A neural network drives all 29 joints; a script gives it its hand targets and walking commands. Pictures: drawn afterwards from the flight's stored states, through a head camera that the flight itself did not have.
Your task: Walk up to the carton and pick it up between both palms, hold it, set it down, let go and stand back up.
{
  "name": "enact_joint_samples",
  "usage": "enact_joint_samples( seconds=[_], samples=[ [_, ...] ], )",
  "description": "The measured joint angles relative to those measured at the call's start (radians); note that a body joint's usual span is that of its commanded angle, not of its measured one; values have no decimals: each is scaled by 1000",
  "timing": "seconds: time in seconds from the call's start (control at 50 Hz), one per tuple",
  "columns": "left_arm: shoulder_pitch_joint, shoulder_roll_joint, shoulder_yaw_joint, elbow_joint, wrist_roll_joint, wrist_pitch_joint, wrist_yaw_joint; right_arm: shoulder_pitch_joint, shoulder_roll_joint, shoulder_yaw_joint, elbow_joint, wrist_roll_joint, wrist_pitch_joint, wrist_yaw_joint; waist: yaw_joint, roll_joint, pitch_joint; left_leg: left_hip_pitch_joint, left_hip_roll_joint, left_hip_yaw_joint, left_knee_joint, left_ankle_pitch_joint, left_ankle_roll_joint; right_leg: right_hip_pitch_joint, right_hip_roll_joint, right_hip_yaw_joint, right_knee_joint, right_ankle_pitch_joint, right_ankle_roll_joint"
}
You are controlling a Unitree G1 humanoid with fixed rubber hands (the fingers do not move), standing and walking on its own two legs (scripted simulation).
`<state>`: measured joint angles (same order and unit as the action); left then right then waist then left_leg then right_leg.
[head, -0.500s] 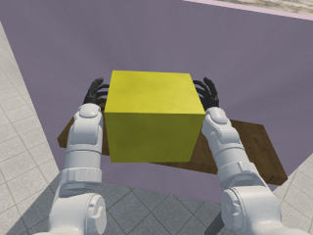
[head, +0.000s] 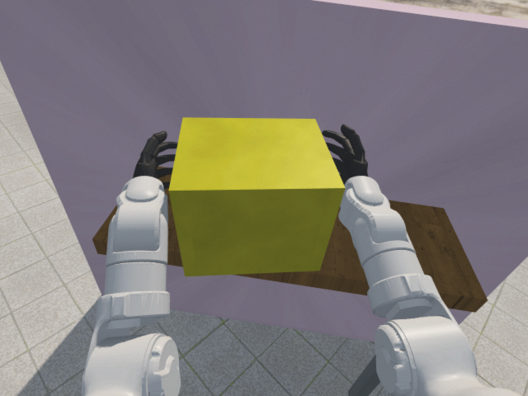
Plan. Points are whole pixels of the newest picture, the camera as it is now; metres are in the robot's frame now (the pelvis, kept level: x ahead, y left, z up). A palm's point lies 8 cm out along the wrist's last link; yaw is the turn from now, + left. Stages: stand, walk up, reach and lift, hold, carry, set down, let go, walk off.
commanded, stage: reach and lift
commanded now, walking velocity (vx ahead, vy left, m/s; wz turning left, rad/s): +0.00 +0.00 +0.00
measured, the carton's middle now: (252, 195) +0.38 +0.01 +0.16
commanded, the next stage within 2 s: hold in 0.34 s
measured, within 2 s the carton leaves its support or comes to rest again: neither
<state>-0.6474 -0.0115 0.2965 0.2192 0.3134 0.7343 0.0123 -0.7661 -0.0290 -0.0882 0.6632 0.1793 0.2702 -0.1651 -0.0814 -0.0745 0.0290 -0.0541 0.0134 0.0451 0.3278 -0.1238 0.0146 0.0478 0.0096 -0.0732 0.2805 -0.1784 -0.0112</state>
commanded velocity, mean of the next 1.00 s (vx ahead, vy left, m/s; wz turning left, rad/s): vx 0.00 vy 0.00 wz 0.00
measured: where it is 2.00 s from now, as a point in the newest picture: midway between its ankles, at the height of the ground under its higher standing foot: outside the picture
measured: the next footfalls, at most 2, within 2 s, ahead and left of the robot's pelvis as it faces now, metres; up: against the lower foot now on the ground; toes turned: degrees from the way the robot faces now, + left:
none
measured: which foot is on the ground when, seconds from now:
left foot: down 0.00-1.00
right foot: down 0.00-1.00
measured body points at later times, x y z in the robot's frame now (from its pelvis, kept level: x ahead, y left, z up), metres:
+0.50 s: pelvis -0.01 +0.00 +0.00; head -0.06 +0.03 +0.44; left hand +0.37 +0.16 +0.20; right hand +0.38 -0.14 +0.22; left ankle +0.05 +0.11 -0.75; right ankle +0.00 -0.11 -0.75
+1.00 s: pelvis -0.01 +0.00 +0.00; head -0.06 +0.04 +0.45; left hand +0.37 +0.17 +0.20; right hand +0.38 -0.14 +0.23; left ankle +0.05 +0.11 -0.75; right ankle +0.00 -0.11 -0.75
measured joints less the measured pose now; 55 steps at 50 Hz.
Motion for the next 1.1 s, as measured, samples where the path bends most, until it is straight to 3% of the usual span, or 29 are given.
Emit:
enact_joint_samples(
  seconds=[0.26,0.52,0.74,0.92,1.1],
  samples=[
    [-9,13,-5,-10,-7,-6,-7,-14,-10,18,-24,13,8,-14,-10,6,5,-7,2,-9,1,6,-3,-4,3,-9,1,3,-3],
    [6,13,-6,-69,-16,48,-8,-5,-15,40,-71,48,53,-31,-2,8,-19,-4,2,0,-2,11,1,-9,1,1,7,7,-1],
    [-18,17,-2,-83,-8,92,-8,-33,0,2,-62,25,80,-15,2,2,-29,-17,-3,0,-5,22,5,-25,-3,0,13,12,1],
    [-54,11,15,-30,11,93,-11,-67,4,-37,-10,-13,87,6,4,-3,-26,-18,-6,7,-14,26,8,-37,-7,7,22,9,3],
    [-1,6,-13,-120,-6,94,3,-27,-14,14,-86,45,81,-8,-7,6,-28,-18,-1,6,3,6,3,-22,-2,7,9,5,3]
  ],
)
